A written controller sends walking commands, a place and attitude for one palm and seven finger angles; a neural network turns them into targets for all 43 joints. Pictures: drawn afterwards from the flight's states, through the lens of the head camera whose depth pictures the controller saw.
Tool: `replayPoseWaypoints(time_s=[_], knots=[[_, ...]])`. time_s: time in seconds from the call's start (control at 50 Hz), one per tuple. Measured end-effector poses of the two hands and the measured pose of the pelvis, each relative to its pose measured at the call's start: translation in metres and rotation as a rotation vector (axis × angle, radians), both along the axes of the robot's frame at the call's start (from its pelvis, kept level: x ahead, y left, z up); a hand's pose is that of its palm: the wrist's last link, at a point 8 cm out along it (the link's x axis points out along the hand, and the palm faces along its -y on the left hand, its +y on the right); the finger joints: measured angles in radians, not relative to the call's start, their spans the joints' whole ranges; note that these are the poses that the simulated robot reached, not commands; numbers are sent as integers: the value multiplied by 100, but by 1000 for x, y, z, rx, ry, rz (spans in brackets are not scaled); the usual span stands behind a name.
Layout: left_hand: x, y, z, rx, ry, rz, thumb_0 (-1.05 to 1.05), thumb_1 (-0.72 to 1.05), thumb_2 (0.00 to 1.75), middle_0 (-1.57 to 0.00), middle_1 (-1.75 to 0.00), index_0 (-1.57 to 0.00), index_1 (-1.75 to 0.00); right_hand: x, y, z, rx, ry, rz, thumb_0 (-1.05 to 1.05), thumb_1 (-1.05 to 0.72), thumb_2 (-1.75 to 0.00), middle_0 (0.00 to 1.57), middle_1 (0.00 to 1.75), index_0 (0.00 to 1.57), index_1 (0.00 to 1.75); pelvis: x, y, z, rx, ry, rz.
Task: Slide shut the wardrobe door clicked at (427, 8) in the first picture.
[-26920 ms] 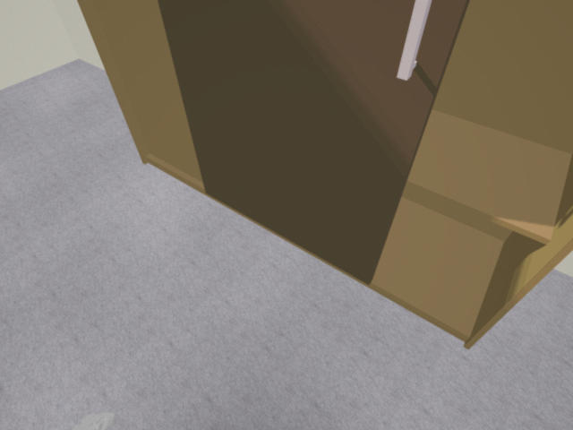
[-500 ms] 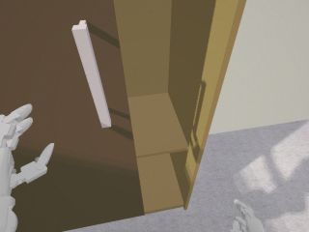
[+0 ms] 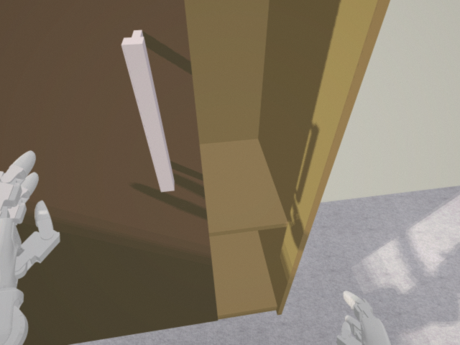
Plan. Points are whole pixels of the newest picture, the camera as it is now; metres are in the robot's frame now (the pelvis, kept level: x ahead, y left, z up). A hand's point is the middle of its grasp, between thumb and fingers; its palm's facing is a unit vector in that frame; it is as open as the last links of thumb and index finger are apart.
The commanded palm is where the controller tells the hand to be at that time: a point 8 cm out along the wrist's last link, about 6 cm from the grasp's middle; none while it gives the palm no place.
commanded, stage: step back with the hand held close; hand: left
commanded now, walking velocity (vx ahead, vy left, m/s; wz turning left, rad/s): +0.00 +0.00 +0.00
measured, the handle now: (154, 121) +0.35 +0.16 +0.25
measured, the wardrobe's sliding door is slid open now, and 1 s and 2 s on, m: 0.25 0.25 0.25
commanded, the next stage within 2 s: stop stepping back and stand still in 1.66 s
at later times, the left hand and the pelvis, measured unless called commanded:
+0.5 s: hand (15, 278) +0.13 +0.28 +0.17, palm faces +0.49 -0.74 -0.46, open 7.4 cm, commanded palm +0.08 +0.31 +0.18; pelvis -0.05 +0.00 -0.01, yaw +1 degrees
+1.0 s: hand (9, 305) +0.10 +0.26 +0.17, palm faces +0.47 -0.77 -0.43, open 7.5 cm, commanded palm +0.04 +0.30 +0.18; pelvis -0.09 -0.01 -0.02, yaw +2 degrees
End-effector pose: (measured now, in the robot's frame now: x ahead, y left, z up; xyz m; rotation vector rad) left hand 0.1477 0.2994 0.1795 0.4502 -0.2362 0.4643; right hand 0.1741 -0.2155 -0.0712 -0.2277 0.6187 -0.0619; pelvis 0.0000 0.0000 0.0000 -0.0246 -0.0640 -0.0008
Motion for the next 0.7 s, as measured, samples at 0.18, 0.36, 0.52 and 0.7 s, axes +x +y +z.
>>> replayPoseWaypoints(time_s=[0.18, 0.36, 0.52, 0.7], knots=[[-1, 8, 16, 84, -54, -6, 2, 88, 90, -21, -30, -21, -31, -9, 0, -3, -3, 38, -12, 1, -91, -90, 20, 30, 20, 30, -7, 1, -2, 7, 25, 19], [-32, 4, 2, 130, 32, -65, 2, 89, 90, -21, -30, -21, -31, -29, -5, -7, -36, 74, -55, 1, -91, -90, 20, 30, 20, 30, -33, 9, -8, 26, 60, 24], [-61, 11, 4, 144, -48, 8, 2, 88, 90, -21, -30, -21, -31, -52, -4, -7, -45, 60, -25, 1, -91, -90, 20, 30, 20, 30, -50, 2, -14, 37, 31, 26], [-65, -6, 0, 105, -113, -59, 2, 89, 90, -21, -30, -21, -31, -75, -18, -7, -77, 86, -35, 1, -91, -90, 20, 30, 20, 30, -69, -4, -17, 17, 59, 27]])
